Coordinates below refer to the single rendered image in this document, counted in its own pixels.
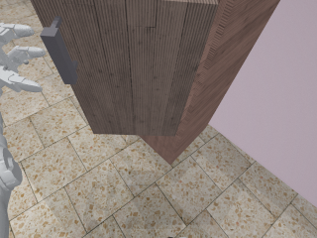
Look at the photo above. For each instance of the left robot hand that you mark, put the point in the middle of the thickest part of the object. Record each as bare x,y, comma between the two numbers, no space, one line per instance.
10,77

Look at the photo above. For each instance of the handle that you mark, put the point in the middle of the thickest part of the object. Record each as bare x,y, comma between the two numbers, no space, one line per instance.
55,45

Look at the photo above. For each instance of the cupboard door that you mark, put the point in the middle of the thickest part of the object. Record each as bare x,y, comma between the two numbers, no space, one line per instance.
137,59

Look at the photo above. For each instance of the left robot upper arm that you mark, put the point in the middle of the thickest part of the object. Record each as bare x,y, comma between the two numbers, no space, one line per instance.
10,177

